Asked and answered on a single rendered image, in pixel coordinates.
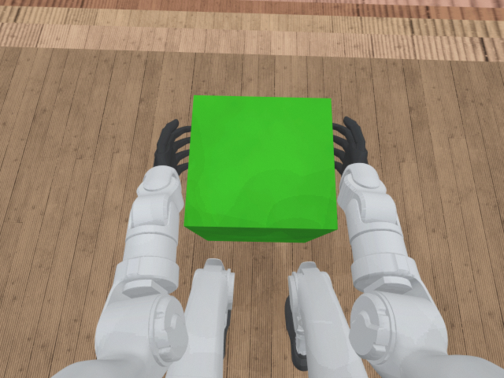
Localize left robot thigh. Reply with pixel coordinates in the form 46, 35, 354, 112
165, 265, 235, 378

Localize right robot foot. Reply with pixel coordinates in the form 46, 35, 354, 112
285, 295, 308, 371

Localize left robot forearm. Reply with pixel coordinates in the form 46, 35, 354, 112
94, 165, 184, 357

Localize robot left hand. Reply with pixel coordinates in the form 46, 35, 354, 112
153, 119, 191, 175

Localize carton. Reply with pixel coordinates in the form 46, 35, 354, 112
183, 95, 338, 243

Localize right robot upper arm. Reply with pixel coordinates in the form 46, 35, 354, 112
349, 291, 504, 378

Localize left robot upper arm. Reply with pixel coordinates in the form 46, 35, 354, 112
51, 293, 189, 378

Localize right robot forearm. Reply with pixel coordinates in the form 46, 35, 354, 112
337, 163, 448, 345

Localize robot right hand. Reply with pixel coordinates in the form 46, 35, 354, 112
332, 117, 368, 177

